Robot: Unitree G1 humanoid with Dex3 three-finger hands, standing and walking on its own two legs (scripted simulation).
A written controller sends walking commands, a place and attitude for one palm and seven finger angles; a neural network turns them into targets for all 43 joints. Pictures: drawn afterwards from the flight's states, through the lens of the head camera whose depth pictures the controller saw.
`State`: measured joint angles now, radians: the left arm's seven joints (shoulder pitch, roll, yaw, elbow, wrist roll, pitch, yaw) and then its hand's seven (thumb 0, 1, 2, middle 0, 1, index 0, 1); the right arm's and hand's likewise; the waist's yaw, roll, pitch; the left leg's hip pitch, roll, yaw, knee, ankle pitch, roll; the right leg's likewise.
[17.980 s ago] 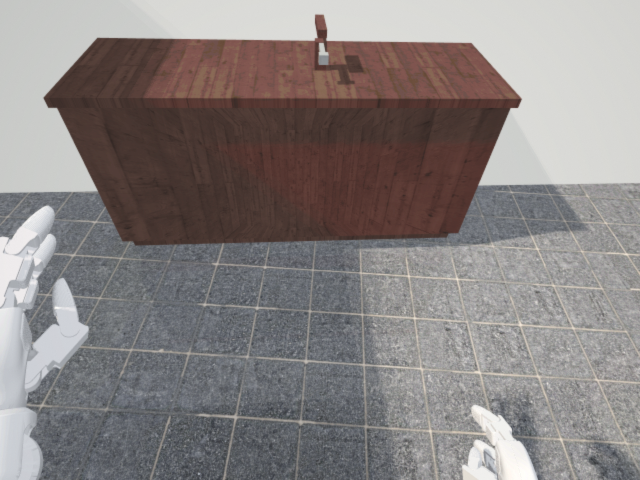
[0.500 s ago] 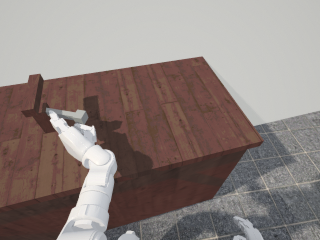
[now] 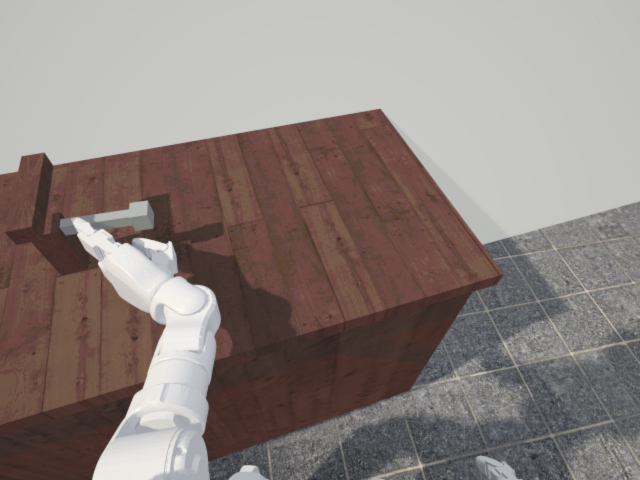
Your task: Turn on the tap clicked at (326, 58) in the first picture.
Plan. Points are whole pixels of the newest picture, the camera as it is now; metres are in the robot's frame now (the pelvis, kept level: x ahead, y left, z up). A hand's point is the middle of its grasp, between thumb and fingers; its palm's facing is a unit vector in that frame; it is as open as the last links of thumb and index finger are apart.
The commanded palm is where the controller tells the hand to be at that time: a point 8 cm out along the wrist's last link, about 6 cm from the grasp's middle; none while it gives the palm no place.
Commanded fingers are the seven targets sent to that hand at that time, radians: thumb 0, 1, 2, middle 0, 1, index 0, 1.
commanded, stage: lift the hand up off the lever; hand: left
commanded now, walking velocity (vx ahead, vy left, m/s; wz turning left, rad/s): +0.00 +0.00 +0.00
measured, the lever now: (141, 215) +0.45 +0.26 +0.07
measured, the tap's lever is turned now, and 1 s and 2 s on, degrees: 85 86 86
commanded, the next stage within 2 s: none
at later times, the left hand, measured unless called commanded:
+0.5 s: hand (151, 243) +0.40 +0.23 +0.07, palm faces +0.84 -0.54 -0.09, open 7.9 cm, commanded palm +0.35 +0.24 +0.07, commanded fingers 0.00 0.90 0.90 -0.15 -0.15 -0.15 -0.15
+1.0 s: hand (152, 238) +0.40 +0.22 +0.08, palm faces +0.80 -0.60 -0.08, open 7.8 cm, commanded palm +0.34 +0.23 +0.09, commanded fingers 0.00 0.90 0.90 -0.15 -0.15 -0.15 -0.15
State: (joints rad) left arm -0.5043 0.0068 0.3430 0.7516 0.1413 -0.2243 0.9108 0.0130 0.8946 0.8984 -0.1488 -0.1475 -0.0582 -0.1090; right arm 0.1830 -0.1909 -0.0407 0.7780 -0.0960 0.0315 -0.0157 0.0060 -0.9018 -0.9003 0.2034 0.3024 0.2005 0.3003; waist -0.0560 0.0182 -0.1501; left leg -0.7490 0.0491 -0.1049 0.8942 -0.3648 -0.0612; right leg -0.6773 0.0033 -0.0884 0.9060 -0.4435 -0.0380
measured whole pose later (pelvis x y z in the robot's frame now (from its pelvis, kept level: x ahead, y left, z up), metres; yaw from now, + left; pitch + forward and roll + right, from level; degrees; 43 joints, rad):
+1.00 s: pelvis +0.02 +0.02 +0.02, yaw +0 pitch +9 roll -1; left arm -0.37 -0.04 0.24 0.52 0.09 -0.08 0.85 0.01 0.89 0.90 -0.15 -0.15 -0.16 -0.15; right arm 0.17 -0.18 -0.03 0.74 -0.09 0.03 0.02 0.01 -0.90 -0.90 0.20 0.30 0.20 0.30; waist -0.01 0.03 -0.13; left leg -0.60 0.03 -0.08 0.81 -0.36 -0.05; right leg -0.52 -0.01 -0.07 0.78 -0.42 -0.01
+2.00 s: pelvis +0.02 +0.01 +0.03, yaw +1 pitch +4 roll -1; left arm -0.33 -0.05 0.19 0.38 0.05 0.07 0.83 0.01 0.90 0.90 -0.15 -0.15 -0.15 -0.15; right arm 0.12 -0.19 -0.03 0.76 -0.06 0.03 -0.02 0.01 -0.90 -0.90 0.20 0.30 0.20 0.30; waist 0.02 0.03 -0.09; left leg -0.43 0.04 -0.09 0.67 -0.30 -0.06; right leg -0.35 0.00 -0.08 0.66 -0.37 -0.02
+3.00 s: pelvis +0.02 +0.02 +0.05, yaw -2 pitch -5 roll +0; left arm 0.17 0.29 0.11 -0.07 -0.05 0.03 0.16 0.02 0.89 0.90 -0.16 -0.19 -0.17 -0.19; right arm 0.20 -0.25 0.01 0.62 0.01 0.00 -0.09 0.01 -0.90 -0.90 0.20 0.30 0.20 0.30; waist 0.04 0.04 0.03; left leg -0.16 0.05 -0.04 0.50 -0.26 -0.05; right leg -0.10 0.00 -0.04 0.49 -0.31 -0.01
